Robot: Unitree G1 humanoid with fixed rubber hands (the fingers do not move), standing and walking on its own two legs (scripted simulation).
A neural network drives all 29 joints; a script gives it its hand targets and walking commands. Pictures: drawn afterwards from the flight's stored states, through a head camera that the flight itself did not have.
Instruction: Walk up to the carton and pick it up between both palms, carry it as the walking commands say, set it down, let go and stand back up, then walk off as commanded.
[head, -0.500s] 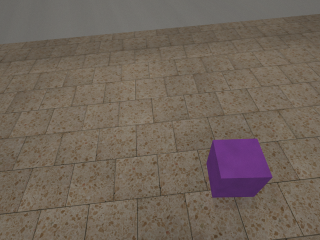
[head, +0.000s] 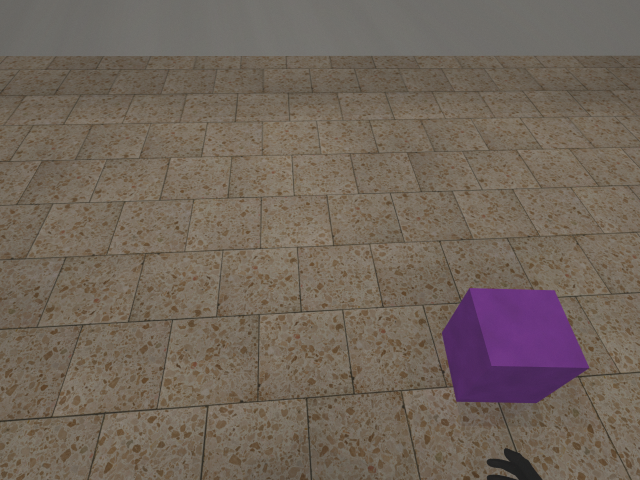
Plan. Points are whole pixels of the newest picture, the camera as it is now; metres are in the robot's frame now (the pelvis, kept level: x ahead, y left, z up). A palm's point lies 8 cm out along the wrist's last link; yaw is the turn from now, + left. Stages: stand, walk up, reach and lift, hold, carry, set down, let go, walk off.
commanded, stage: walk off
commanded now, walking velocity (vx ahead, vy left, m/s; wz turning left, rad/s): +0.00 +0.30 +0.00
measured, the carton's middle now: (504, 347) +0.58 -0.55 -0.62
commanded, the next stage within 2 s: stand in 1.20 s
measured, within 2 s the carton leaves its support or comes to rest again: neither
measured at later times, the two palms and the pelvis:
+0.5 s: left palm out of the picture +0.04 +0.43 -0.13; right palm out of the picture +0.14 -0.08 -0.09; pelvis +0.02 +0.16 +0.01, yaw +2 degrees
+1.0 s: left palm out of the picture +0.05 +0.57 -0.11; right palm out of the picture +0.13 +0.07 -0.11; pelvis +0.02 +0.30 +0.01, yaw +1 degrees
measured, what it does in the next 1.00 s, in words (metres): steps to the left: right foot, then left foot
